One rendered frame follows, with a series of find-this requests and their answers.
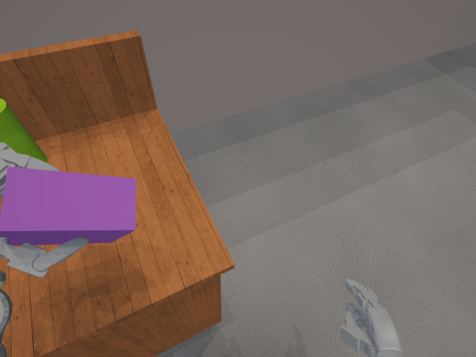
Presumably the left robot hand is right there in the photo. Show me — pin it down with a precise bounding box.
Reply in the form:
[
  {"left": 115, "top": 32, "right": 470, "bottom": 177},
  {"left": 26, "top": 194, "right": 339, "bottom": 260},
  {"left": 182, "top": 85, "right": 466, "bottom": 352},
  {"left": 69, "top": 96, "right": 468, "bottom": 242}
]
[{"left": 0, "top": 142, "right": 89, "bottom": 278}]

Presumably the right robot hand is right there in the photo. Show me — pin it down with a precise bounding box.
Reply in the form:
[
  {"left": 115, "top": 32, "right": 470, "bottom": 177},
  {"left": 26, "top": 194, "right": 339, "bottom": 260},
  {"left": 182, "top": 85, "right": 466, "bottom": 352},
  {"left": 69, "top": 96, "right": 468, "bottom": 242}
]
[{"left": 341, "top": 278, "right": 402, "bottom": 357}]

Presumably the sponge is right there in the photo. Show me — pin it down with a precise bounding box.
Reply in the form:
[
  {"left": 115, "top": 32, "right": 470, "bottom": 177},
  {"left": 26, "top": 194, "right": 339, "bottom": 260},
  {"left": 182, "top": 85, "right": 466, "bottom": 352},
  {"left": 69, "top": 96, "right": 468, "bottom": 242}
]
[{"left": 0, "top": 167, "right": 136, "bottom": 246}]

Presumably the table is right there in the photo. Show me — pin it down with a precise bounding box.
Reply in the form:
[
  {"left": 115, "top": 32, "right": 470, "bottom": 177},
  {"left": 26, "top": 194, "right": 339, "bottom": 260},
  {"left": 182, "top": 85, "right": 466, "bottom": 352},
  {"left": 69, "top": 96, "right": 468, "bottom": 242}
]
[{"left": 0, "top": 30, "right": 234, "bottom": 357}]

